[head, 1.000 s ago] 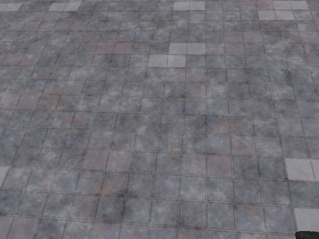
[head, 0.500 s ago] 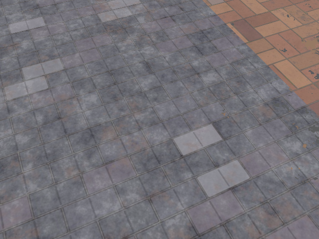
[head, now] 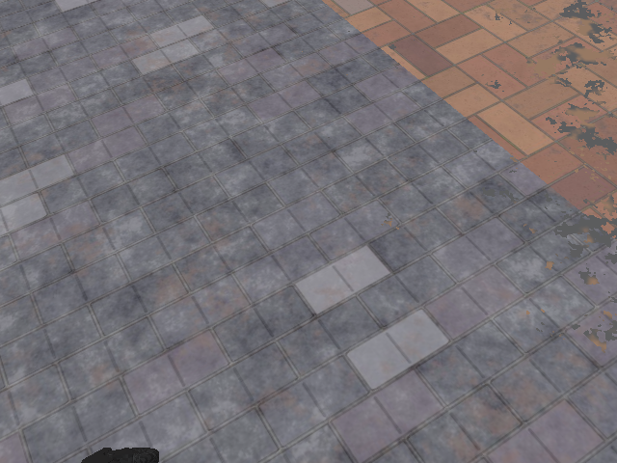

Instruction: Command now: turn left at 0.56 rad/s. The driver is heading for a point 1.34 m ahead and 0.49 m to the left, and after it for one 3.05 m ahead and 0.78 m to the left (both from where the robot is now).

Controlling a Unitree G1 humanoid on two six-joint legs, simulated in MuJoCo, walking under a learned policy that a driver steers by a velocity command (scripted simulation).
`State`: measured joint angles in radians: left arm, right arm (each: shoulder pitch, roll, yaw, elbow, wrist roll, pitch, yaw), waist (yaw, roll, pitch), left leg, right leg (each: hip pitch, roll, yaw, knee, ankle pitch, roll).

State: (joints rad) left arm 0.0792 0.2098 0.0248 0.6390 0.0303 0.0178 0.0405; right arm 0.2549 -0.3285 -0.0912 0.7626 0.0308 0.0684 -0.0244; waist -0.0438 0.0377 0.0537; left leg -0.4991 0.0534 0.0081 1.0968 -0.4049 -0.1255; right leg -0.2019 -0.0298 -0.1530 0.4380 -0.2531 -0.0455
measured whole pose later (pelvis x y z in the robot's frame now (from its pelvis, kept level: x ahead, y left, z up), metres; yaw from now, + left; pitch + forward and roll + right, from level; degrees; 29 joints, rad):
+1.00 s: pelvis +0.42 +0.29 +0.00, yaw +41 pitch +2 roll -2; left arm 0.56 0.30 0.06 0.91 0.02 -0.07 -0.01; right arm -0.01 -0.30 0.02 0.62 -0.05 -0.06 0.08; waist 0.11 0.03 -0.02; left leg -0.63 0.06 -0.03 0.82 -0.19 0.03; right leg -0.06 0.04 0.02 0.32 -0.30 -0.01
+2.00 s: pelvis +1.23 +0.68 -0.03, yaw -13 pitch +2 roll +1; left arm 0.39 0.38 0.09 0.82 0.00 -0.05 0.00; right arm 0.04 -0.29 0.01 0.59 -0.06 -0.08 -0.02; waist 0.10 -0.03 0.05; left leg -0.51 0.03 -0.02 0.63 -0.16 -0.04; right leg -0.12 0.17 0.22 1.02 -0.48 -0.12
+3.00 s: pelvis +1.55 +0.68 +0.00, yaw +8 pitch +3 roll -4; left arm 0.01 0.31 0.10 0.76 0.00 0.00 0.04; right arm 0.23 -0.33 -0.09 0.60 0.02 0.03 -0.05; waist -0.02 0.00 0.05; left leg -0.35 -0.05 -0.13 0.49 -0.19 0.06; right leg -0.56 0.05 0.11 0.94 -0.32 0.07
